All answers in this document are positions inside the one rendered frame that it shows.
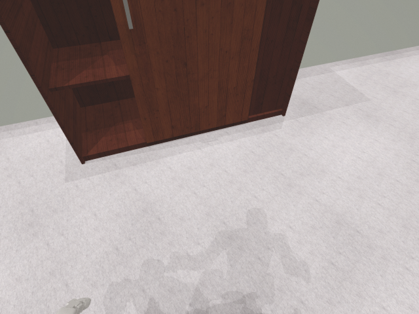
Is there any left robot hand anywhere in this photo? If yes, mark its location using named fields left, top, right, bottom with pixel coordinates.
left=56, top=298, right=91, bottom=314

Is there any wardrobe door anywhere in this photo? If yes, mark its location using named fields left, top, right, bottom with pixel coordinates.
left=111, top=0, right=266, bottom=143
left=248, top=0, right=311, bottom=116

